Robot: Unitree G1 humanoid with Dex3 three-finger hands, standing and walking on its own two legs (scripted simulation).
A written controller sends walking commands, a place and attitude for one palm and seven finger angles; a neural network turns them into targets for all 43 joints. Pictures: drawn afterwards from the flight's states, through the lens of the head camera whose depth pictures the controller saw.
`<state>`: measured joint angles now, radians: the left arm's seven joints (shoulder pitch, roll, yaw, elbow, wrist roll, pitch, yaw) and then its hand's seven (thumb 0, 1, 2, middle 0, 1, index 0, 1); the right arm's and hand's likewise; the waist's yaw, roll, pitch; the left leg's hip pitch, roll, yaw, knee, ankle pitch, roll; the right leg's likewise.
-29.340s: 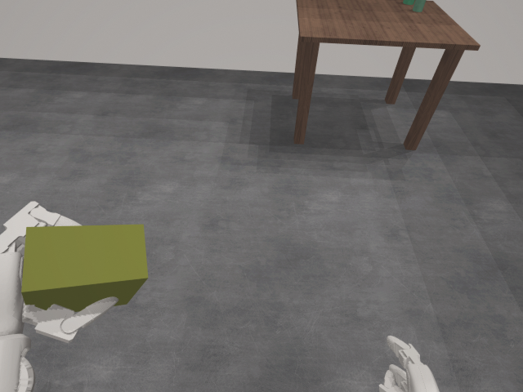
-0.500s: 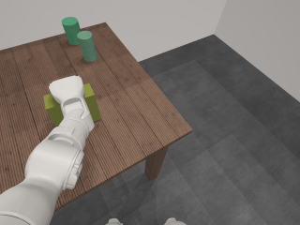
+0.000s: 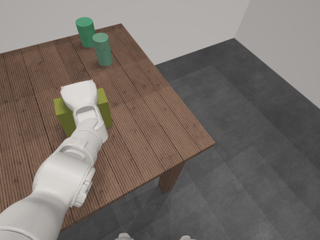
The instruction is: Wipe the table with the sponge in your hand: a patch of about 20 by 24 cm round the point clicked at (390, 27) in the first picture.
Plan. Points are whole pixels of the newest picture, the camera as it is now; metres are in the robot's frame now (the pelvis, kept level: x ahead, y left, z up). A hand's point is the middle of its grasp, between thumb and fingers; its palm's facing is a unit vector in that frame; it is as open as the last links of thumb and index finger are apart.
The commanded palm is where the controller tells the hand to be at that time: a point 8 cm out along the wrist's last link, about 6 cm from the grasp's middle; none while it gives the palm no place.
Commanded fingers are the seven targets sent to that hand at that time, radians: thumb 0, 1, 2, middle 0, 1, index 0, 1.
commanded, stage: wipe back along the third lane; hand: left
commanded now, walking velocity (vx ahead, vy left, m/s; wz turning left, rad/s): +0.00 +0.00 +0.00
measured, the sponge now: (86, 117) +0.46 +0.20 -0.03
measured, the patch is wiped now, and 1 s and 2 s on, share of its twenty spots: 1.00 1.00 1.00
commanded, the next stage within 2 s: none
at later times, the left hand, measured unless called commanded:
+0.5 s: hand (93, 122) +0.42 +0.17 +0.01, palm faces -0.07 -0.03 -1.00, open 10.5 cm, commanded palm +0.37 +0.14 +0.04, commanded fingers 0.00 0.10 1.30 -1.20 -1.60 -1.20 -1.60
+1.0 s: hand (101, 139) +0.37 +0.14 +0.01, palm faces -0.08 -0.01 -1.00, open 10.5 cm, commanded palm +0.32 +0.12 +0.04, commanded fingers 0.00 0.10 1.30 -1.20 -1.60 -1.20 -1.60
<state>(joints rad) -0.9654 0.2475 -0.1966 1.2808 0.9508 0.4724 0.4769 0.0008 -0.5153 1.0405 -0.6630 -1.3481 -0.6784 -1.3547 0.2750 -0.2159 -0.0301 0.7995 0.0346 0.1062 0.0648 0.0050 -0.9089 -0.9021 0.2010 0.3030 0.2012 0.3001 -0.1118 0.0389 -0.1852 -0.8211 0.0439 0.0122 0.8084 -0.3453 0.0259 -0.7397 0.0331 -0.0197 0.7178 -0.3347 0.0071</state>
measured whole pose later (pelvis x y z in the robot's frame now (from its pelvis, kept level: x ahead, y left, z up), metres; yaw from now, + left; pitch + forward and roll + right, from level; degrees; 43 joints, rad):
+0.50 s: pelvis +0.04 -0.01 +0.02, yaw +3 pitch +14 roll -2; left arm -0.65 0.08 -0.35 0.99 0.95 0.54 0.45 0.00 -0.50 1.04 -0.65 -1.36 -0.66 -1.37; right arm 0.09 -0.22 -0.04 0.74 0.04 0.23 0.08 0.00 -0.91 -0.90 0.20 0.30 0.20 0.30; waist 0.01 0.03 -0.19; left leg -0.57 0.03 -0.01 0.68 -0.35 0.01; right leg -0.48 0.02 -0.05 0.60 -0.36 -0.01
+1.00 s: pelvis +0.01 -0.03 +0.02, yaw +3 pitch +9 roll -1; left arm -0.54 0.08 -0.38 0.92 0.96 0.53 0.44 -0.01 -0.50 1.04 -0.65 -1.36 -0.66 -1.37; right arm 0.12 -0.22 -0.04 0.75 0.06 0.24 0.05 0.01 -0.91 -0.90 0.20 0.30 0.20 0.30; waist 0.01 0.04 -0.16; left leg -0.51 0.03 -0.02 0.65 -0.30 -0.02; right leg -0.45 0.03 -0.05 0.62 -0.34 -0.04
